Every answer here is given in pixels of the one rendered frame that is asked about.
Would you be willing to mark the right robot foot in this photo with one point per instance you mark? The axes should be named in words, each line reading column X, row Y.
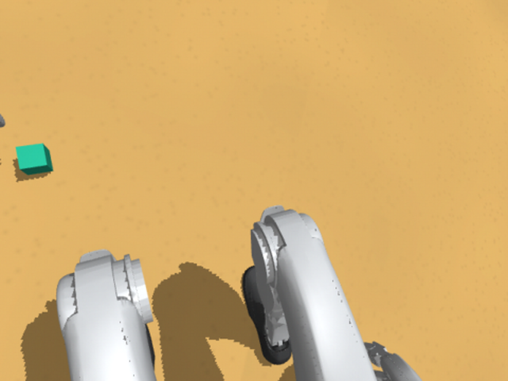
column 273, row 354

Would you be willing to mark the right robot hand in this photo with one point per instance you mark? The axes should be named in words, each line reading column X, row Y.
column 395, row 368

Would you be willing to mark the cube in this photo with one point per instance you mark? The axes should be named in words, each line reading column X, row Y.
column 34, row 159

